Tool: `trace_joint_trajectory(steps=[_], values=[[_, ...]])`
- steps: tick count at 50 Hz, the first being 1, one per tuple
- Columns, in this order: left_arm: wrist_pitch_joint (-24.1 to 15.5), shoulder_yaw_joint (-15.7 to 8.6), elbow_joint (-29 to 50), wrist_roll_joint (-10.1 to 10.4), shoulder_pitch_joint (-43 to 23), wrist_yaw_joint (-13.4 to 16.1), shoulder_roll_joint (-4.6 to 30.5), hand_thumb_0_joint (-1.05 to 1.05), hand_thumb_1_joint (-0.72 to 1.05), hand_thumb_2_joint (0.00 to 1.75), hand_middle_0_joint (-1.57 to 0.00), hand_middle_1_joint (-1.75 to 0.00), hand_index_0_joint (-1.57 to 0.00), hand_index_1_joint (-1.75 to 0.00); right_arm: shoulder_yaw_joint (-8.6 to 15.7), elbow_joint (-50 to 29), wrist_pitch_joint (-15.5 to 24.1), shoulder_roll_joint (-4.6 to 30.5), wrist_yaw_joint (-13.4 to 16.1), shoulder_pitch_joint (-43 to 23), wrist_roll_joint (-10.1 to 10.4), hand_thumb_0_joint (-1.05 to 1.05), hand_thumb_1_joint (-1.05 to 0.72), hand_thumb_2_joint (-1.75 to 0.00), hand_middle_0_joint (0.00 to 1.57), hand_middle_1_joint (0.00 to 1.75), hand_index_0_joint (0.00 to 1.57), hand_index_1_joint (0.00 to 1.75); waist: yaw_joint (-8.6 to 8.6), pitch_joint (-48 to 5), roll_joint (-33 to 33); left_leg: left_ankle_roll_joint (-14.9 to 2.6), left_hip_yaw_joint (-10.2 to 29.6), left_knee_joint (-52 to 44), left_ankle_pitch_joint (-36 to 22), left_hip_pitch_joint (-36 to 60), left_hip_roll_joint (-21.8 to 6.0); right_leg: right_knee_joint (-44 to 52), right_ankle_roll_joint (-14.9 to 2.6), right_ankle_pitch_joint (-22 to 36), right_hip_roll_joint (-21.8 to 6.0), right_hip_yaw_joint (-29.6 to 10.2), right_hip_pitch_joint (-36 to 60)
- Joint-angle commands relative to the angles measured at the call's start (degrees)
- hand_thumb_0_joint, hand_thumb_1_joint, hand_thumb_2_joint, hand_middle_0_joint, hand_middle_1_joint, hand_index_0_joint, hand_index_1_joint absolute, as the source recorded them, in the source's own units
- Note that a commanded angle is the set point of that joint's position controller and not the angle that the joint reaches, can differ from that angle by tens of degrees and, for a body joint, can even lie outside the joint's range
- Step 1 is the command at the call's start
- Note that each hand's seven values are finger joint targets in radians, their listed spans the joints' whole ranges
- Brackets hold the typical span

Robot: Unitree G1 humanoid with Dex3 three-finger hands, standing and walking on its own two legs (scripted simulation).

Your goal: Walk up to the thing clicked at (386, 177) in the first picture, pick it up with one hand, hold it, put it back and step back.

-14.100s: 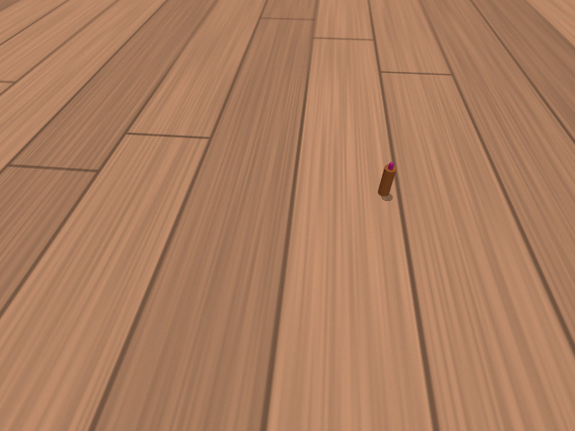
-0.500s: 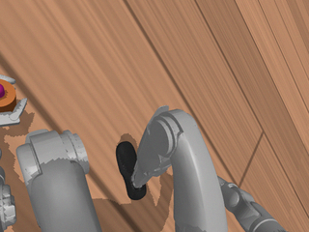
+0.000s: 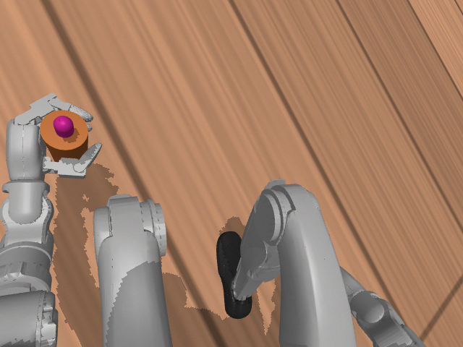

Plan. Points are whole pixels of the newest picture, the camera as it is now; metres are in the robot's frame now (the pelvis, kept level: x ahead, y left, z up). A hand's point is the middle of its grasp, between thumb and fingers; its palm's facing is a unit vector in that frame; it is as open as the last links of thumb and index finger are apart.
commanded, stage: settle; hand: left
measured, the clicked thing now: (67, 142) +0.41 +0.24 -0.11
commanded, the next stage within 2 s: lift in 1.06 s
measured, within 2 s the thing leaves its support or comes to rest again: neither
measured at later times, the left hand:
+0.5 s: hand (68, 119) +0.41 +0.23 -0.01, palm faces +0.08 -1.00 -0.05, open 7.6 cm
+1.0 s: hand (61, 106) +0.41 +0.23 +0.03, palm faces +0.11 -0.99 -0.02, open 7.6 cm
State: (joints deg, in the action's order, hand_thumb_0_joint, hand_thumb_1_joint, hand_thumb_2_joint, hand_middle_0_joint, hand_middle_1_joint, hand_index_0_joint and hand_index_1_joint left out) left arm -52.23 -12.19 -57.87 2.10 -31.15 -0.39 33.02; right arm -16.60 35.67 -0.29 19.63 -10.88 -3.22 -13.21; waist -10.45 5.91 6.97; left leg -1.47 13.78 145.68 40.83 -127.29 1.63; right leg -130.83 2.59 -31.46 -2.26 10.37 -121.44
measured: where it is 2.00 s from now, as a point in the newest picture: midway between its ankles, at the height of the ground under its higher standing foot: (185, 310)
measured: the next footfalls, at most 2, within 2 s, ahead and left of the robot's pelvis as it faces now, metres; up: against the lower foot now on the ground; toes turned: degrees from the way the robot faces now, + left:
none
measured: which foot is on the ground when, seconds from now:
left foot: down 0.00-1.00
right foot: down 0.00-1.00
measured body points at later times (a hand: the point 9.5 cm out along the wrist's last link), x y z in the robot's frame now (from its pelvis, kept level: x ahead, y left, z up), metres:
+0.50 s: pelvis +0.02 -0.01 +0.03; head +0.21 +0.07 +0.43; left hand +0.40 +0.29 -0.01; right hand +0.21 -0.26 -0.08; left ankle +0.08 +0.11 -0.28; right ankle +0.15 -0.13 -0.28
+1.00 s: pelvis +0.02 -0.02 +0.06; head +0.21 +0.05 +0.46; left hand +0.40 +0.29 +0.03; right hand +0.22 -0.26 -0.06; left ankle +0.08 +0.11 -0.28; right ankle +0.15 -0.13 -0.28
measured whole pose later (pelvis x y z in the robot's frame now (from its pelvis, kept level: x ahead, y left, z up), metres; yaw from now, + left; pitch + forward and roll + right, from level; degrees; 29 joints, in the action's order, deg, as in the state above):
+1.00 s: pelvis +0.02 -0.02 +0.06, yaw +9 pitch +32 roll -5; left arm -35.9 -16.8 -48.1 8.9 -31.1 -16.7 19.4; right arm -1.6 36.9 0.7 17.9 -3.5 3.4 -2.6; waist -5.1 -7.9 0.0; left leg 0.0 3.9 131.1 41.5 -121.7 1.6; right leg -125.7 0.8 -35.5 -4.2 1.8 -122.2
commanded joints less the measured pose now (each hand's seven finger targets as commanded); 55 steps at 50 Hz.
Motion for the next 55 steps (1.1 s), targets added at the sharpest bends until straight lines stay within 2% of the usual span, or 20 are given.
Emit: trace_joint_trajectory(steps=[1,3,4,9,12,17,19,21,23,24,25,27,31,35,41,44,46,49,52,55], values=[[0.1,0.0,13.6,1.9,-12.6,-2.4,2.3,0.0,0.36,1.27,-1.33,-1.43,-1.32,-1.45,9.2,-1.7,-0.3,17.1,1.5,5.8,2.4,0.0,-0.89,-0.9,0.2,0.3,0.2,0.3,-2.13,-34.8,-24.3,1.94,-3.2,-24.8,-1.6,22.6,-1.4,7.8,-4.39,3.8,2.6,2.6,12.9],[1.5,0.0,16.5,2.7,-14.6,-3.7,2.0,0.0,0.34,1.27,-1.33,-1.43,-1.32,-1.45,10.0,-1.7,-0.7,16.6,1.9,7.2,3.4,0.0,-0.9,-0.9,0.2,0.3,0.2,0.3,-2.39,-36.6,-23.5,1.63,-4.0,-24.8,-2.3,22.0,-1.1,8.4,-4.33,4.3,2.5,1.8,14.5],[2.4,-1.0,16.7,3.2,-12.4,-4.4,2.0,0.0,0.31,1.26,-1.33,-1.43,-1.32,-1.45,10.6,-1.9,-0.8,15.9,2.3,6.7,4.1,0.0,-0.9,-0.9,0.2,0.3,0.2,0.3,-0.87,-37.4,-22.2,1.36,-4.6,-25.1,-1.7,21.1,-0.9,8.8,-4.42,3.2,2.5,1.3,14.5],[5.4,-2.0,20.8,4.9,-12.2,-7.6,1.2,0.0,0.27,1.25,-1.35,-1.44,-1.33,-1.46,13.0,-2.2,-1.2,14.7,3.7,7.8,6.4,0.0,-0.9,-0.9,0.2,0.3,0.2,0.3,0.71,-41.0,-20.9,0.87,-6.0,-26.4,-1.0,20.9,-0.5,9.7,-4.59,1.6,2.1,-0.3,14.5],[7.0,-0.9,23.1,5.9,-13.6,-9.5,-0.8,0.0,0.27,1.25,-1.33,-1.43,-1.32,-1.45,14.0,-2.0,-1.3,14.2,4.3,8.9,7.5,0.0,-0.9,-0.9,0.2,0.3,0.2,0.3,0.18,-42.9,-20.6,0.93,-6.4,-27.0,-2.9,22.7,-0.5,9.7,-4.67,2.9,1.7,-1.0,14.5],[9.4,-2.4,22.8,7.4,-12.2,-12.1,-1.3,0.0,0.24,1.23,-1.35,-1.43,-1.34,-1.45,15.6,-2.7,-1.1,12.8,5.6,9.4,8.8,0.0,-0.91,-0.9,0.2,0.3,0.2,0.3,1.39,-45.7,-16.2,0.08,-9.1,-26.2,-4.2,20.3,0.1,11.9,-4.39,2.6,1.5,-2.6,18.8],[10.0,-4.7,24.5,7.7,-12.8,-12.5,0.2,0.0,0.23,1.24,-1.36,-1.44,-1.35,-1.46,15.9,-2.1,-0.9,12.1,6.0,10.4,9.1,0.0,-0.91,-0.9,0.2,0.3,0.2,0.3,2.77,-47.0,-15.8,0.0,-10.1,-26.2,-6.0,20.3,0.2,12.3,-4.38,3.7,1.3,-3.5,20.4],[10.9,-3.2,23.7,7.8,-12.1,-13.1,-2.6,0.0,0.24,1.25,-1.38,-1.45,-1.36,-1.48,16.5,-2.3,-0.8,11.6,6.1,10.9,9.3,0.0,-0.91,-0.9,0.2,0.3,0.2,0.3,2.3,-47.3,-14.8,-0.05,-10.5,-26.4,-6.8,20.3,0.3,12.7,-4.4,4.1,1.2,-3.8,21.0],[11.5,-5.5,23.3,7.6,-10.9,-13.4,-1.0,0.0,0.26,1.25,-1.39,-1.46,-1.38,-1.48,17.0,-3.1,-0.6,11.7,6.4,10.6,9.7,0.0,-0.91,-0.9,0.2,0.3,0.2,0.3,3.26,-47.7,-15.1,0.12,-10.6,-27.5,-7.0,21.2,0.3,13.0,-4.56,3.9,1.0,-4.0,20.8],[11.9,-4.1,23.6,7.5,-10.4,-13.8,-2.4,0.0,0.27,1.25,-1.38,-1.44,-1.36,-1.47,17.2,-2.7,-0.5,11.2,6.5,10.6,9.8,0.0,-0.91,-0.9,0.2,0.3,0.2,0.3,3.68,-47.8,-15.2,0.08,-10.9,-28.0,-6.3,21.7,0.3,13.3,-4.67,2.9,1.0,-4.2,20.4],[12.2,-4.1,23.2,7.3,-10.2,-14.2,-2.8,0.0,0.27,1.26,-1.38,-1.45,-1.36,-1.47,17.5,-2.2,-0.5,11.1,6.6,11.5,9.8,0.0,-0.91,-0.9,0.2,0.3,0.2,0.3,3.12,-47.8,-15.0,0.11,-10.9,-28.0,-7.0,22.0,0.2,13.5,-4.65,3.7,1.0,-4.2,20.5],[12.4,-5.4,25.2,7.8,-11.3,-14.5,-1.9,0.0,0.28,1.27,-1.39,-1.46,-1.38,-1.48,17.9,-3.4,-0.2,11.3,6.9,10.5,10.3,0.0,-0.91,-0.9,0.2,0.3,0.2,0.3,3.73,-48.1,-15.1,0.08,-10.8,-29.1,-5.9,22.4,0.3,13.8,-4.79,2.4,0.8,-4.5,19.9],[13.0,-5.2,24.8,8.2,-12.4,-15.1,-3.1,0.0,0.29,1.27,-1.41,-1.47,-1.39,-1.49,18.7,-3.5,0.5,10.6,7.3,10.9,10.5,0.0,-0.91,-0.9,0.2,0.3,0.2,0.3,3.47,-47.6,-11.7,-0.6,-11.9,-29.2,-2.7,20.3,0.5,16.2,-4.44,-0.4,0.9,-5.3,21.8],[13.0,-5.8,25.0,8.3,-12.7,-15.7,-2.7,0.0,0.31,1.28,-1.42,-1.47,-1.41,-1.49,19.1,-3.7,1.4,10.5,7.6,10.7,10.8,0.0,-0.9,-0.9,0.2,0.3,0.2,0.3,4.38,-48.6,-13.3,-0.33,-12.0,-30.5,-4.2,22.8,0.4,16.3,-4.74,0.6,0.6,-5.8,21.6],[12.8,-5.0,23.7,8.4,-14.2,-16.3,-4.9,0.0,0.3,1.29,-1.43,-1.48,-1.42,-1.5,19.4,-2.9,2.3,10.0,7.9,11.9,10.7,0.0,-0.9,-0.9,0.2,0.3,0.2,0.3,3.92,-48.9,-13.2,-0.03,-12.1,-30.9,-7.7,25.4,0.5,16.4,-4.98,3.3,0.3,-6.2,21.0],[12.9,-5.8,22.0,8.1,-13.9,-16.2,-5.3,0.0,0.33,1.3,-1.42,-1.48,-1.42,-1.49,19.6,-2.1,2.5,9.4,8.0,13.0,10.5,0.0,-0.9,-0.9,0.2,0.3,0.2,0.3,4.54,-49.7,-12.8,-0.02,-12.4,-31.1,-8.5,26.2,0.6,17.0,-4.99,3.7,0.3,-6.5,22.0],[12.6,-7.0,21.2,7.9,-13.9,-16.1,-4.0,0.0,0.34,1.29,-1.4,-1.46,-1.4,-1.47,19.6,-3.0,2.7,9.9,7.9,12.1,10.6,0.0,-0.9,-0.9,0.2,0.3,0.2,0.3,4.87,-48.7,-13.2,0.0,-12.1,-32.2,-7.3,25.9,0.6,16.8,-5.09,2.5,0.1,-6.3,21.5],[12.3,-6.4,19.6,7.9,-14.3,-16.4,-5.6,0.0,0.35,1.31,-1.41,-1.47,-1.4,-1.49,19.5,-3.3,2.7,9.5,7.9,12.0,10.6,0.0,-0.9,-0.9,0.2,0.3,0.2,0.3,4.1,-48.1,-12.3,-0.09,-11.8,-32.8,-6.1,25.8,0.7,17.1,-4.93,1.7,0.1,-6.1,21.3],[12.0,-6.2,21.7,7.7,-16.5,-16.7,-5.0,0.0,0.36,1.3,-1.4,-1.46,-1.4,-1.47,19.6,-3.0,3.0,9.4,7.9,12.3,10.5,0.0,-0.9,-0.9,0.2,0.3,0.2,0.3,4.89,-49.6,-13.2,0.08,-12.0,-33.4,-6.2,27.7,0.8,17.2,-5.07,1.4,0.0,-6.4,21.2],[12.3,-7.0,19.3,7.8,-15.6,-16.6,-4.6,0.0,0.35,1.3,-1.4,-1.46,-1.39,-1.47,19.7,-3.3,3.2,9.3,8.0,12.4,10.5,0.0,-0.9,-0.9,0.2,0.3,0.2,0.3,4.5,-49.3,-11.6,-0.28,-12.7,-32.8,-6.0,25.8,0.8,18.2,-4.84,1.1,0.2,-6.7,22.8]])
